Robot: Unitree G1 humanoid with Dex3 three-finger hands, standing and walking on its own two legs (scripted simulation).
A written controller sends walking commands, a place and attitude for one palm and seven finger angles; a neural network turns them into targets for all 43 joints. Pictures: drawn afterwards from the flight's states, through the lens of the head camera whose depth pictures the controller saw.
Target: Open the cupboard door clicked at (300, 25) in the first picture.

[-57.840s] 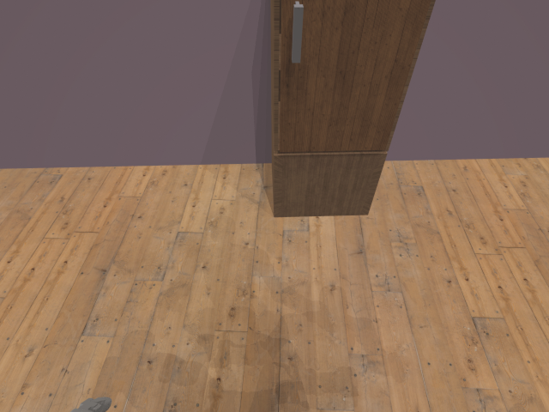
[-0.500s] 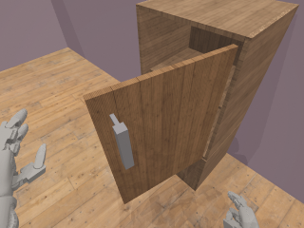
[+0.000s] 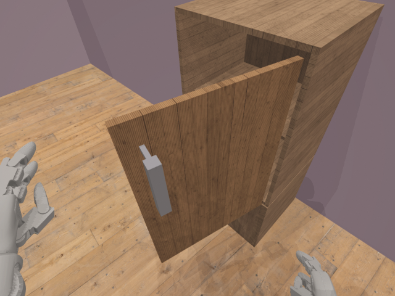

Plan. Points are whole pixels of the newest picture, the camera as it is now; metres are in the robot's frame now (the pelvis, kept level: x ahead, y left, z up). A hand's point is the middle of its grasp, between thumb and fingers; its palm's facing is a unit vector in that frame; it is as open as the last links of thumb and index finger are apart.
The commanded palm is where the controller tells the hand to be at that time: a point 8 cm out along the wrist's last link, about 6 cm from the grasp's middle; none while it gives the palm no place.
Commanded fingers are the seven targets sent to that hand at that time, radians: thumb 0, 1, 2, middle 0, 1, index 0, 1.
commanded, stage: step back with the hand held close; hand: left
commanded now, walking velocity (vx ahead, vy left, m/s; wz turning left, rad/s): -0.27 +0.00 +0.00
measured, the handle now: (154, 180) +0.30 +0.13 +0.11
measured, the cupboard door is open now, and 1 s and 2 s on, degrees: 75 75 75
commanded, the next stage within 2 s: stop stepping back and stand still in 0.96 s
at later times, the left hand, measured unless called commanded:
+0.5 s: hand (15, 246) +0.13 +0.28 +0.15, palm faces +0.35 -0.78 -0.51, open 7.4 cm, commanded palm +0.07 +0.32 +0.17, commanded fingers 0.00 0.90 0.90 -0.20 -0.30 -0.20 -0.30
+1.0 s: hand out of the picture +0.03 +0.30 +0.15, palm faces +0.45 -0.78 -0.43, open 7.4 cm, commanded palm -0.04 +0.35 +0.17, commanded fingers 0.00 0.90 0.90 -0.20 -0.30 -0.20 -0.30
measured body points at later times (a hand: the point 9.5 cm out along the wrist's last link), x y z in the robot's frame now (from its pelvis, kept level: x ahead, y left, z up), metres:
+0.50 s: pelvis -0.08 +0.03 -0.01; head -0.06 +0.03 +0.44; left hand +0.11 +0.32 +0.18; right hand +0.09 -0.23 -0.09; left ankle -0.02 +0.13 -0.74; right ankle -0.03 -0.11 -0.74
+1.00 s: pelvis -0.17 +0.04 -0.02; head -0.15 +0.07 +0.43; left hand +0.00 +0.34 +0.17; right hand +0.01 -0.19 -0.10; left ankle -0.14 +0.15 -0.75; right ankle -0.08 -0.10 -0.74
